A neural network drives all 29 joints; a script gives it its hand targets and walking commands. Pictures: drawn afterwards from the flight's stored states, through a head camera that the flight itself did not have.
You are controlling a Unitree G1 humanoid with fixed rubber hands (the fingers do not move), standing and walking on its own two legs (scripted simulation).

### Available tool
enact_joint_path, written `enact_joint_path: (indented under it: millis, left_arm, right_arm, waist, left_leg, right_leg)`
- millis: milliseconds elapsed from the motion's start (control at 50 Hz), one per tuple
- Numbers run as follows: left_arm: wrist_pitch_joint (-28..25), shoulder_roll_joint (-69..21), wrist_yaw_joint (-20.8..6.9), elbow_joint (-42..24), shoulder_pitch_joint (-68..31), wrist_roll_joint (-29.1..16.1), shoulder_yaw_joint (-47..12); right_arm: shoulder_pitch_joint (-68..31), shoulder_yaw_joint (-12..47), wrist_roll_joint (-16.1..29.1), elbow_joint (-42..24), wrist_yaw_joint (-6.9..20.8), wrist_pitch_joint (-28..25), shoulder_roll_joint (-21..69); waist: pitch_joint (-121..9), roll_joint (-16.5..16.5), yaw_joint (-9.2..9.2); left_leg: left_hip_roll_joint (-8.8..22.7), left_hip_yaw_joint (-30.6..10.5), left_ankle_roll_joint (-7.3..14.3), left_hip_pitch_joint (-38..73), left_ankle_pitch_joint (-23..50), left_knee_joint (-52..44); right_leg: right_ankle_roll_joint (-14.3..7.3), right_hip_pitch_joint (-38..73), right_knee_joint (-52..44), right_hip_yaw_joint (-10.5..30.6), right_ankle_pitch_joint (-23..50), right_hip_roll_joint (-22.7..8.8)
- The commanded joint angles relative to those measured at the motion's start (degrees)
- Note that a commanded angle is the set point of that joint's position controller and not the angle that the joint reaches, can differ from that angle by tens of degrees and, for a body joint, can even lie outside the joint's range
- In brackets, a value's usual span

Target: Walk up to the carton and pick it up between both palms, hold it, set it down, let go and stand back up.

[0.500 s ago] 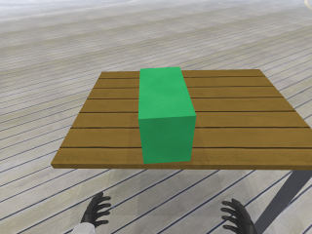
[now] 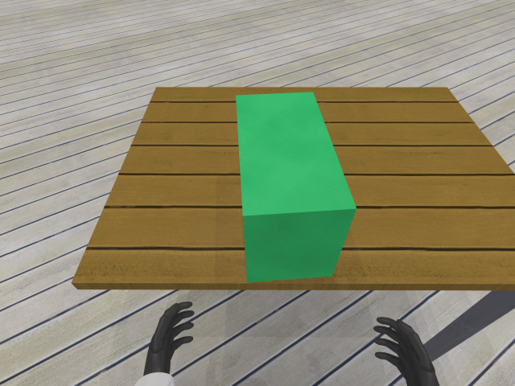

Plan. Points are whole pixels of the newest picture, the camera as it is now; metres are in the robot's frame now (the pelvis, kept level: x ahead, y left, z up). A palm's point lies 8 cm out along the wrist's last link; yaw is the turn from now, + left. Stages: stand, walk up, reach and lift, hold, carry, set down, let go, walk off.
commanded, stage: reach and lift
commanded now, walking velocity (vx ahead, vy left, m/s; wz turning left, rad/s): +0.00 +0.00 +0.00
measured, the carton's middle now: (281, 181) +0.50 +0.01 +0.02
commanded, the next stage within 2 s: none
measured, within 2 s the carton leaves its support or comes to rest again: neither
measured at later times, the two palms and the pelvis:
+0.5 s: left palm (173, 305) +0.25 +0.17 +0.02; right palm (412, 297) +0.28 -0.19 +0.02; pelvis +0.00 -0.01 +0.00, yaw +0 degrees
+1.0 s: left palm (186, 238) +0.33 +0.16 +0.07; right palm (410, 228) +0.36 -0.19 +0.07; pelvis -0.02 -0.02 +0.00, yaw +0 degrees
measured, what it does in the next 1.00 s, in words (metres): stands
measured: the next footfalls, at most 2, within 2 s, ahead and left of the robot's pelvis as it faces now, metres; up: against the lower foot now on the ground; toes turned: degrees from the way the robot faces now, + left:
none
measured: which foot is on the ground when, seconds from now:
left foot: down 0.00-1.00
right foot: down 0.00-1.00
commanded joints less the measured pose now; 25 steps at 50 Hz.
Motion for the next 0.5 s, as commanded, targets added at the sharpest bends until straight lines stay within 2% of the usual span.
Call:
enact_joint_path:
  millis: [0,40,60,80,120,140,160,180,200,260,300,320,340,420,460,480]
  left_arm:
    - [-6.8,0.2,1.0,-12.5,-6.0,0.7,0.2]
    - [-7.7,-1.3,0.7,-13.2,-4.9,1.2,-0.2]
    - [-8.6,-1.7,0.6,-13.3,-5.3,1.8,-0.3]
    - [-8.7,-2.1,0.4,-12.3,-5.9,2.2,0.3]
    - [-8.8,-3.0,0.0,-14.3,-6.9,2.7,0.5]
    - [-8.5,-3.0,-0.1,-13.8,-7.6,2.4,1.3]
    - [-8.0,-3.5,-0.2,-12.4,-7.1,3.0,1.1]
    - [-7.5,-3.4,-0.8,-12.0,-6.9,4.0,1.8]
    - [-6.7,-3.4,-1.3,-12.5,-8.0,4.6,2.1]
    - [-3.6,-3.1,-1.8,-13.2,-12.4,4.8,3.3]
    - [-1.2,-3.3,-2.1,-15.3,-15.0,5.1,3.9]
    - [0.4,-3.2,-2.3,-15.7,-15.3,4.7,4.2]
    - [1.6,-3.4,-2.2,-17.6,-17.5,4.2,3.8]
    - [7.5,-3.2,-1.5,-24.3,-24.4,3.3,4.1]
    - [11.3,-1.9,-1.4,-26.6,-28.5,2.3,5.1]
    - [13.2,-2.3,-1.4,-26.1,-28.6,2.5,5.1]
  right_arm:
    - [-9.3,-2.0,2.1,-9.4,0.0,-8.8,-8.1]
    - [-7.9,-1.6,3.1,-7.6,-0.2,-10.6,-8.3]
    - [-8.6,-1.6,3.3,-6.9,-0.3,-11.7,-8.8]
    - [-10.4,-1.5,3.6,-5.6,-0.3,-12.1,-9.4]
    - [-11.7,-0.3,4.9,-6.2,-0.6,-13.1,-9.3]
    - [-13.7,0.5,5.3,-5.8,-0.5,-13.4,-10.0]
    - [-13.5,0.9,6.0,-4.2,-0.7,-13.2,-10.0]
    - [-13.9,1.8,6.0,-3.6,-1.1,-12.8,-9.4]
    - [-15.0,1.6,7.0,-3.9,-1.4,-12.6,-10.5]
    - [-19.3,1.7,7.1,-4.3,-2.5,-10.6,-10.2]
    - [-21.6,2.5,7.6,-7.0,-3.1,-8.6,-9.0]
    - [-22.6,3.2,8.1,-7.7,-3.5,-7.4,-9.3]
    - [-24.5,2.4,8.1,-9.5,-4.0,-6.7,-8.7]
    - [-30.2,2.5,9.0,-14.0,-5.2,-1.6,-8.8]
    - [-33.5,2.2,9.3,-17.2,-6.0,1.5,-9.7]
    - [-34.1,2.2,9.5,-16.6,-6.4,3.1,-9.2]
  waist:
    - [-16.5,2.4,0.32]
    - [-18.0,1.9,-1.01]
    - [-18.1,2.1,-0.52]
    - [-17.0,1.6,-0.99]
    - [-17.0,1.4,-1.37]
    - [-16.9,-0.1,-0.79]
    - [-13.8,0.2,-1.03]
    - [-13.8,-1.0,-0.92]
    - [-13.2,-0.3,-1.73]
    - [-12.9,-2.3,-1.14]
    - [-12.2,-1.6,-0.45]
    - [-12.8,-2.6,-0.23]
    - [-13.9,-2.7,-0.65]
    - [-17.0,0.3,-0.73]
    - [-17.0,-1.2,-0.47]
    - [-17.0,-0.2,0.32]
  left_leg:
    - [-1.9,-1.8,-4.3,7.6,30.8,0.1]
    - [-2.1,-2.5,-4.6,9.3,36.3,0.9]
    - [-2.0,-2.7,-4.6,8.9,37.6,1.8]
    - [-1.9,-3.1,-4.7,9.0,38.3,1.2]
    - [-2.2,-3.4,-4.2,8.8,38.8,1.4]
    - [-2.2,-3.1,-3.8,8.4,37.5,0.6]
    - [-2.5,-3.2,-3.3,6.9,36.5,0.2]
    - [-2.9,-2.9,-3.1,6.5,36.2,-0.1]
    - [-2.6,-3.0,-3.3,7.0,35.5,-0.4]
    - [-2.9,-2.1,-1.9,5.7,29.5,-1.7]
    - [-3.3,-2.0,-1.4,5.7,27.8,-2.6]
    - [-3.3,-1.2,-1.3,5.4,26.4,-3.3]
    - [-3.0,-1.5,-1.2,5.6,25.6,-3.6]
    - [-3.2,-1.3,-1.1,6.9,24.1,-3.8]
    - [-2.9,-1.4,-0.4,7.0,21.4,-4.3]
    - [-2.8,-1.4,-0.2,6.4,20.3,-4.5]
  right_leg:
    - [-3.1,3.0,-2.2,-0.5,20.6,3.6]
    - [-3.2,4.7,-1.8,-0.7,25.4,4.0]
    - [-3.1,4.6,-1.5,-0.6,26.6,4.1]
    - [-3.2,5.2,-1.8,-0.6,27.5,4.1]
    - [-2.7,6.6,-2.1,-0.6,30.8,4.0]
    - [-2.4,7.1,-1.8,-0.1,31.6,3.9]
    - [-2.3,8.4,-1.9,0.6,32.5,3.5]
    - [-2.1,9.1,-1.5,0.2,35.4,3.1]
    - [-1.9,10.0,-2.6,0.4,34.9,2.9]
    - [-1.1,10.1,-2.6,0.7,32.7,2.7]
    - [-0.8,10.8,-3.2,1.0,32.4,2.1]
    - [-0.4,10.8,-3.0,1.4,32.9,1.6]
    - [-0.5,11.0,-3.1,0.9,31.5,2.3]
    - [-0.6,9.7,-3.8,1.2,28.1,2.5]
    - [-0.3,9.0,-4.0,1.3,25.0,2.5]
    - [-0.4,8.6,-4.2,1.5,24.2,2.0]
